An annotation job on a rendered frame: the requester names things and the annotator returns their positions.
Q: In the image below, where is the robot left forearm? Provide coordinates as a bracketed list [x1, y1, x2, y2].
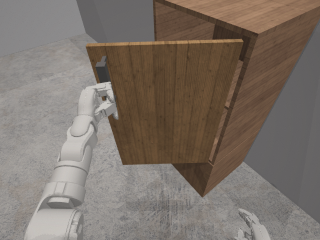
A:
[23, 115, 98, 240]

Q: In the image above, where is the handle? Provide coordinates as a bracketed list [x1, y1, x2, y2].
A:
[95, 56, 117, 107]

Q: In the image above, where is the robot left hand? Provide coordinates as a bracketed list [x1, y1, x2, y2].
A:
[77, 81, 119, 125]

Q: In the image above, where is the robot right hand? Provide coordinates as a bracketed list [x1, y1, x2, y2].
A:
[234, 208, 271, 240]

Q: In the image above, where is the cupboard door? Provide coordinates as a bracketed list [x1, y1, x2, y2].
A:
[85, 39, 244, 165]

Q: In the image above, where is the robot left upper arm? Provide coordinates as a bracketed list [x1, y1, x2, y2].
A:
[25, 208, 84, 240]

